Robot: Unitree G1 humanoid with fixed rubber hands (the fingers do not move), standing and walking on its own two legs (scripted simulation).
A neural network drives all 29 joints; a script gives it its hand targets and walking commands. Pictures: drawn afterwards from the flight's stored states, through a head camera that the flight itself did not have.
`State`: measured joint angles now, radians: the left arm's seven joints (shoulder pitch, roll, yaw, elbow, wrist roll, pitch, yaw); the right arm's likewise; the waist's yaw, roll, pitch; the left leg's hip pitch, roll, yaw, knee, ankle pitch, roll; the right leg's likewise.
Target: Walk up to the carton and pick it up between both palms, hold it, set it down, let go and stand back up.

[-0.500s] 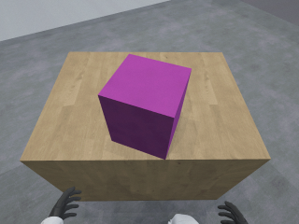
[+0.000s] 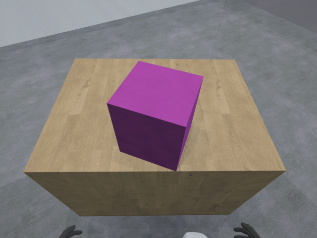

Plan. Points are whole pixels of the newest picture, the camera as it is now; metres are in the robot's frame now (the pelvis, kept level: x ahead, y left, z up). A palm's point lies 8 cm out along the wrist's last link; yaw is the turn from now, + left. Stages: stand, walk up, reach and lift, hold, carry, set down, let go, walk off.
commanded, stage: walk up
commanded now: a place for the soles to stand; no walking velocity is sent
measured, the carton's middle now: (157, 117) +0.46 +0.00 -0.01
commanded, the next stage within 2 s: none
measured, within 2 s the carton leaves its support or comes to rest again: neither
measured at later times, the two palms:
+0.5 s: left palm (63, 236) +0.14 +0.25 -0.11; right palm out of the picture +0.10 -0.26 -0.12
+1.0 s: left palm (59, 230) +0.16 +0.27 -0.12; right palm out of the picture +0.10 -0.25 -0.12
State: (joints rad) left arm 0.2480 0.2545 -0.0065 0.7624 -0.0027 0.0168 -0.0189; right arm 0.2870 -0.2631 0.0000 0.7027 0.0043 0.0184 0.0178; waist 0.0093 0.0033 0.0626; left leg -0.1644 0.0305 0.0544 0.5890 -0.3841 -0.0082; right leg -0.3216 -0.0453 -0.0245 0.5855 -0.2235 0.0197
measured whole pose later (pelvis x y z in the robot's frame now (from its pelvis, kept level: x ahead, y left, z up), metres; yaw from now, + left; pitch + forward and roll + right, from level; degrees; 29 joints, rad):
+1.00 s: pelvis +0.03 +0.02 -0.02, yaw -1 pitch -3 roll -1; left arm 0.20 0.25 0.02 0.71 0.02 0.02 -0.01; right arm 0.36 -0.27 -0.04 0.64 -0.01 0.02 0.00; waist 0.00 0.00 0.11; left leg -0.19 0.01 0.03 0.75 -0.52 0.01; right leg -0.34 -0.06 -0.01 0.77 -0.37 0.03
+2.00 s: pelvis +0.04 -0.01 +0.00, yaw +3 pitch -3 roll +0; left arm 0.26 0.24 0.00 0.78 0.00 0.01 -0.01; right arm 0.33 -0.24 -0.01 0.71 -0.02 0.00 0.00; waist 0.01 0.01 0.06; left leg -0.16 0.00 -0.05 0.59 -0.38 -0.01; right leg -0.28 -0.01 -0.07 0.60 -0.27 -0.03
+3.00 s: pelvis +0.02 +0.00 -0.01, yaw +0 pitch -9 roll -2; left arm 0.20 0.29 0.04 0.50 -0.04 0.19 -0.07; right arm 0.30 -0.07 -0.03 0.57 0.00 -0.13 -0.08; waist 0.00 0.01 0.14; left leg -0.11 0.06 0.03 0.67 -0.41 -0.01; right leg -0.20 0.04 -0.04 0.60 -0.25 -0.02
